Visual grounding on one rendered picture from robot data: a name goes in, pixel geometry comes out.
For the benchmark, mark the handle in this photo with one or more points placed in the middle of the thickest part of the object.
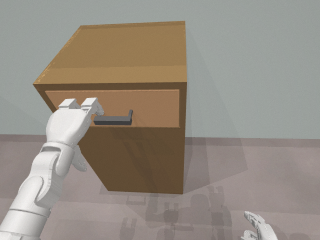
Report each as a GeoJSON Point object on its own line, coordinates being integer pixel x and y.
{"type": "Point", "coordinates": [114, 120]}

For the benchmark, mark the left robot hand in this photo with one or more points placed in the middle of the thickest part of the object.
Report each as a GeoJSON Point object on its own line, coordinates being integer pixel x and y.
{"type": "Point", "coordinates": [69, 124]}

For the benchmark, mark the drawer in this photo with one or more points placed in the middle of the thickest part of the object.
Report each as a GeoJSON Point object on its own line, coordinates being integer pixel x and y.
{"type": "Point", "coordinates": [151, 107]}

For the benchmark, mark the right robot hand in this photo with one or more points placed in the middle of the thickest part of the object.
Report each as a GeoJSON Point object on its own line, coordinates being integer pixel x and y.
{"type": "Point", "coordinates": [264, 231]}

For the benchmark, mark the cabinet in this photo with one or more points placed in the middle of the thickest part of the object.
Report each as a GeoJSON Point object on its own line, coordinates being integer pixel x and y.
{"type": "Point", "coordinates": [127, 56]}

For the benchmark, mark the left robot forearm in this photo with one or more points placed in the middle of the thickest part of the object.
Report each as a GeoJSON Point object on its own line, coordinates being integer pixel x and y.
{"type": "Point", "coordinates": [36, 196]}

